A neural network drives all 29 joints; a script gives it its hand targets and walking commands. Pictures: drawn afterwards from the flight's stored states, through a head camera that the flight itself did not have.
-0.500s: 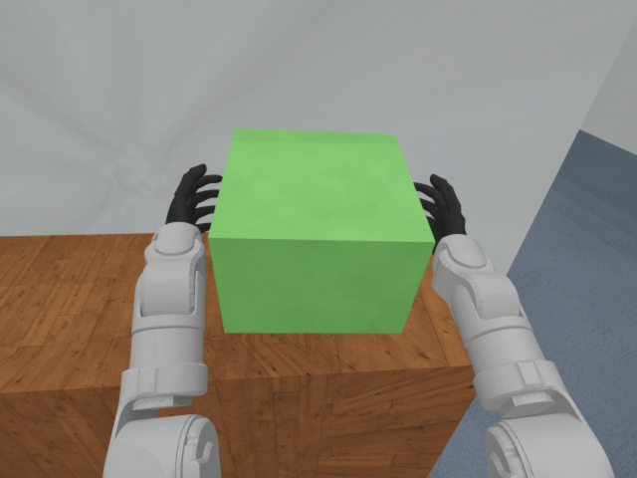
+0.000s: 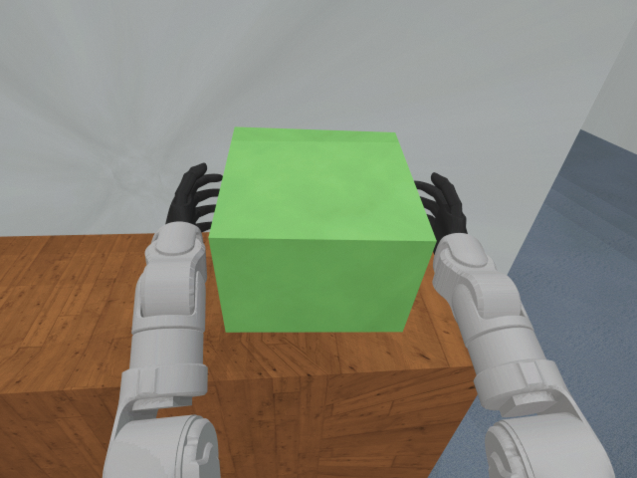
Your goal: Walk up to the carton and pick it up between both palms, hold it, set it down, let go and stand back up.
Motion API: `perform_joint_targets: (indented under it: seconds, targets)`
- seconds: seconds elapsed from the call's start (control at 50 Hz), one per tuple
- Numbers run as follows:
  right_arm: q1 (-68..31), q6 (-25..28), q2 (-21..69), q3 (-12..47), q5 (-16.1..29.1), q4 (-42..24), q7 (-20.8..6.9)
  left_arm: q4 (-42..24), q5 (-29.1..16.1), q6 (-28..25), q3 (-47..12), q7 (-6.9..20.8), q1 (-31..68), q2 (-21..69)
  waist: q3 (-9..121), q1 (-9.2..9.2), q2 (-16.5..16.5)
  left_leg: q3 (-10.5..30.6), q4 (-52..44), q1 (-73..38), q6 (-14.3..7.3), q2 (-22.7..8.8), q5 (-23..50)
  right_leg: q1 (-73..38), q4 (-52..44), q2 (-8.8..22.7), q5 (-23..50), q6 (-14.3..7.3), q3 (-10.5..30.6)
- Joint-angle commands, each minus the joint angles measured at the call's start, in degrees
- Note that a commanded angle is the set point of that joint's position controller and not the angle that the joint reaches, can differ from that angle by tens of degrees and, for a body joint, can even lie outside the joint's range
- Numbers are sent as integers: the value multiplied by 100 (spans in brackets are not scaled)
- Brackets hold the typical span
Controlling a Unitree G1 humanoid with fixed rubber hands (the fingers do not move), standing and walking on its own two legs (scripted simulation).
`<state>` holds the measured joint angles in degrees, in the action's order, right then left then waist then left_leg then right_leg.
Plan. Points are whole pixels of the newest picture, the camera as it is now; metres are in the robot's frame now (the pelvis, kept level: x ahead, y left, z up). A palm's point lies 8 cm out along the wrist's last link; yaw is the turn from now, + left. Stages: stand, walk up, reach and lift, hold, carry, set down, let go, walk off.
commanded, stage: hold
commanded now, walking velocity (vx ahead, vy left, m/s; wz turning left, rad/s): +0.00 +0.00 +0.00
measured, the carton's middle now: (315, 226) +0.41 +0.01 +0.15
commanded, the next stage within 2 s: set down in 0.32 s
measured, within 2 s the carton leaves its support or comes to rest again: neither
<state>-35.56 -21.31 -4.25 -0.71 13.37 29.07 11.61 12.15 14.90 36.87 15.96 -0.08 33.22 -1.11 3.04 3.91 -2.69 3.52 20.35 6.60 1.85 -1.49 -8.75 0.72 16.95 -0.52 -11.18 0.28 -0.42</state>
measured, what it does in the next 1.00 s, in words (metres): stands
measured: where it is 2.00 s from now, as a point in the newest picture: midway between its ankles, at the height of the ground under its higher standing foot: outside the picture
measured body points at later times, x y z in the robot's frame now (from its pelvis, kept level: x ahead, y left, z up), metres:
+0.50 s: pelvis +0.00 +0.00 +0.00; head -0.06 +0.03 +0.44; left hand +0.38 +0.18 +0.19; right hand +0.37 -0.15 +0.18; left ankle +0.03 +0.14 -0.75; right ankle -0.02 -0.12 -0.75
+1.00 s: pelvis +0.01 +0.00 +0.00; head +0.00 +0.05 +0.45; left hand +0.41 +0.16 +0.12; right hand +0.38 -0.16 +0.11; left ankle +0.03 +0.14 -0.75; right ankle -0.02 -0.12 -0.75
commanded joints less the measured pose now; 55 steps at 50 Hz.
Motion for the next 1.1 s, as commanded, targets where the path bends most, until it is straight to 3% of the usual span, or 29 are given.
perform_joint_targets:
  seconds: [0.0, 0.14, 0.28, 0.3, 0.32, 0.4, 0.44, 0.5, 0.58, 0.64, 0.72, 0.8, 0.86, 0.9, 0.92, 1.0, 1.08]
  targets:
    - [-5143, 436, 3462, 2267, 587, -2011, -594, -816, -969, -326, -3043, 793, 3973, 3727, 2134, 63, 556, -314, 58, -1624, 80, 409, 1751, 287, -309, -359, 1389, 233, -235]
    - [-5275, 439, 3597, 2350, 584, -2306, -572, -965, -968, -326, -3013, 840, 3996, 3684, 2351, -12, 450, -318, 54, -1531, 15, 444, 1680, 129, -252, -326, 1582, 291, -204]
    - [-5272, 439, 3574, 2189, 517, -2178, -583, -894, -1018, -334, -3106, 838, 4093, 3734, 2230, 81, 538, -311, 0, -1535, 28, 443, 1499, 314, -314, -313, 1333, 295, -225]
    - [-5313, 433, 3517, 2231, 509, -2147, -584, -831, -969, -334, -3021, 829, 4052, 3722, 2201, 15, 501, -310, 3, -1504, 23, 440, 1537, 254, -296, -323, 1275, 271, -211]
    - [-5122, 443, 3745, 2166, 289, -2108, -640, -911, -1009, -401, -3158, 893, 4220, 3785, 2460, -53, 519, -530, -62, -1798, 24, 433, 1592, -78, -301, -320, 1370, 215, -280]
    - [-5324, 852, 3704, 1892, -42, -1996, -718, -711, -868, -629, -2984, 995, 4384, 3809, 2311, -124, 553, -582, -104, -1682, 24, 413, 1496, -220, -273, -307, 1295, 225, -300]
    - [-5229, 1054, 3679, 1760, -290, -1901, -743, -594, -725, -747, -2898, 1058, 4293, 3740, 2149, -37, 475, -602, -133, -1629, 14, 434, 1472, -327, -290, -293, 1398, 256, -342]
    - [-5210, 1456, 3526, 1416, -684, -1803, -777, -53, -446, -899, -2510, 1248, 3978, 3623, 1625, 12, 395, -683, -252, -1405, -48, 439, 986, -345, -327, -222, 1227, 301, -398]
    - [-4837, 1901, 3271, 824, -1266, -1137, -910, 632, 109, -1093, -1775, 1457, 3554, 3330, 873, -38, 312, -801, -571, -1035, -154, 415, 167, -379, -454, -150, 420, 299, -525]
    - [-4613, 2297, 3047, 650, -1583, -925, -980, 798, 350, -1302, -1561, 1523, 3297, 3266, 833, -77, 195, -890, -631, -1134, -153, 383, 296, -499, -480, -158, 488, 309, -671]
    - [-4393, 2759, 3022, 832, -1575, -955, -979, 625, 285, -1560, -1837, 1454, 3091, 3307, 1103, -41, 273, -900, -429, -1504, 16, 345, 1285, -682, -423, -235, 1234, 278, -753]
    - [-4485, 3146, 3096, 1057, -1528, -1138, -1014, 298, -65, -1927, -2457, 1172, 3507, 3528, 1797, 5, 478, -820, -144, -1923, 157, 242, 2159, -386, -411, -356, 1198, 210, -800]
    - [-4628, 3301, 3126, 1263, -1476, -1341, -991, 195, -338, -2188, -2858, 946, 3752, 3639, 2429, -23, 608, -769, 93, -2075, 244, 237, 2696, -279, -302, -375, 1530, 176, -726]
    - [-4585, 3300, 3208, 1409, -1390, -1361, -958, 160, -454, -2295, -2993, 841, 3758, 3675, 2683, -141, 681, -741, 162, -2014, 267, 244, 2891, -365, -254, -360, 1857, 148, -638]
    - [-4546, 3313, 3233, 1446, -1395, -1333, -947, 247, -483, -2370, -3049, 812, 3780, 3701, 2767, -66, 577, -714, 191, -1941, 272, 272, 2791, -413, -224, -357, 1978, 186, -633]
    - [-4389, 3171, 3418, 1505, -1361, -1042, -921, 515, -469, -2450, -2881, 785, 3808, 3663, 2757, -206, 641, -718, 112, -1697, 204, 288, 2502, -602, -171, -249, 2381, 181, -485]
    - [-4155, 3058, 3430, 1450, -1393, -762, -906, 923, -281, -2437, -2494, 897, 3530, 3545, 2501, -278, 450, -770, -89, -1302, 118, 333, 1963, -995, -135, -189, 2687, 255, -426]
